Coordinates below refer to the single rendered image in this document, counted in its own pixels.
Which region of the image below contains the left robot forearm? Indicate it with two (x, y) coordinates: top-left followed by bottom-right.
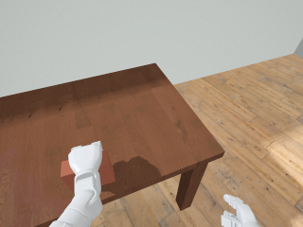
(49, 169), (103, 227)

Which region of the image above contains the sponge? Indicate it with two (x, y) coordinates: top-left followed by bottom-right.
(61, 149), (116, 193)

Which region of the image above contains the left robot hand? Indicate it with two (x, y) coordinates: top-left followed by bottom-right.
(68, 141), (103, 175)

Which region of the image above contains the right robot hand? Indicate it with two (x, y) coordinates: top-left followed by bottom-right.
(221, 194), (258, 227)

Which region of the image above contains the table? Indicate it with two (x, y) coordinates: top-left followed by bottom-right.
(0, 63), (225, 227)

